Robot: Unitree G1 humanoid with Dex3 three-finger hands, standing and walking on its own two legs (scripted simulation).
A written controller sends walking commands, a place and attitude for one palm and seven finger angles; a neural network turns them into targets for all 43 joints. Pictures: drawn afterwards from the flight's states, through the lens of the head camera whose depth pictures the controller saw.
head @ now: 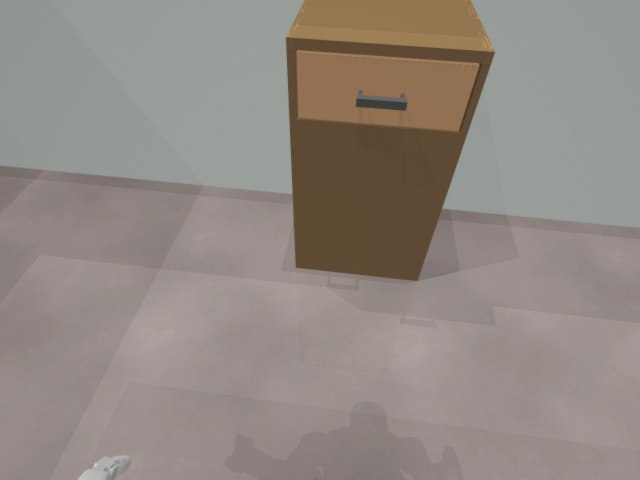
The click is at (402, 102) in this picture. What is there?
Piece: drawer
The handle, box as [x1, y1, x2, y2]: [356, 90, 406, 110]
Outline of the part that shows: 356,98 356,106 405,110 406,107 406,98 404,97 404,94 401,93 400,98 362,95 362,90 359,90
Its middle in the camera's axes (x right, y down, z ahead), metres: +0.15 -0.36 +0.99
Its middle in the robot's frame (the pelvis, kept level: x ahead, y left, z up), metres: +0.99 -0.11 +0.00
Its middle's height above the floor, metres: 0.77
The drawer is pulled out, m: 0.00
